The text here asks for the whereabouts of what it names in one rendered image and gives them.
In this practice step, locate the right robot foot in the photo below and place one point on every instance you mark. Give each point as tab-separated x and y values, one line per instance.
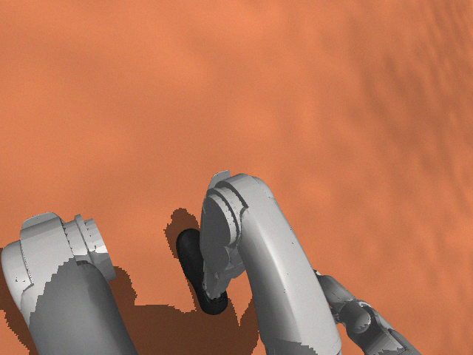
191	260

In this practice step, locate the right robot arm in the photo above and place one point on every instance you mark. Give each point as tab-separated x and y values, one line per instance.
371	332

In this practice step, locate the right robot hand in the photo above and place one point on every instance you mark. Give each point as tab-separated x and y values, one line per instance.
336	294

